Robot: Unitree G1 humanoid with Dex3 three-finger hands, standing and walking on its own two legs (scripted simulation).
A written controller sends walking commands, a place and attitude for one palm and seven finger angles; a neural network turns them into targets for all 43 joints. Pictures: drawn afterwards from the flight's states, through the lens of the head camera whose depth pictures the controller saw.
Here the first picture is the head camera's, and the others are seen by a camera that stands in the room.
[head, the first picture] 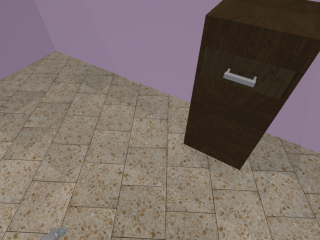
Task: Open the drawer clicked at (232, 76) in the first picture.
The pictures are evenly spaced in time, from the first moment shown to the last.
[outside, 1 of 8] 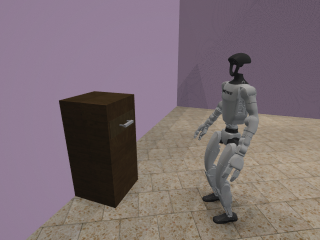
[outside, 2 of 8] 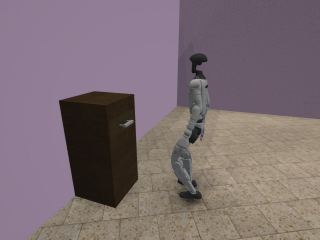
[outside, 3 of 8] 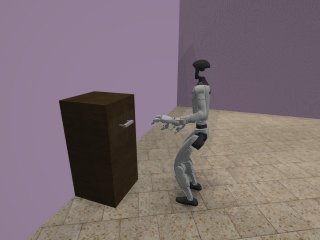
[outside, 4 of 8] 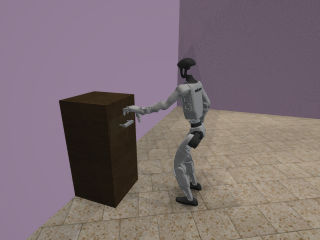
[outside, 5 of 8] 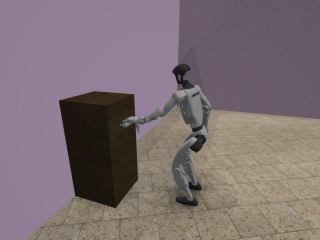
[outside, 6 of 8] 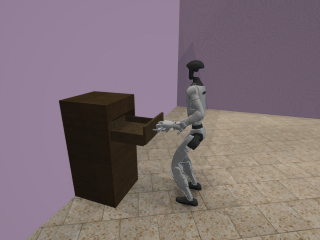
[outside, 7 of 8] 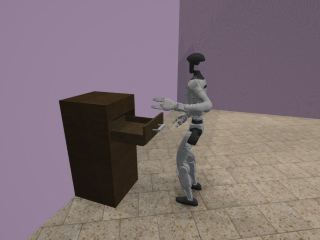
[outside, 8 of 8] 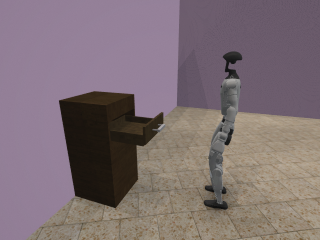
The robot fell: no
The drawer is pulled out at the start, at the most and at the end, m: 0.00 0.30 0.30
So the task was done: yes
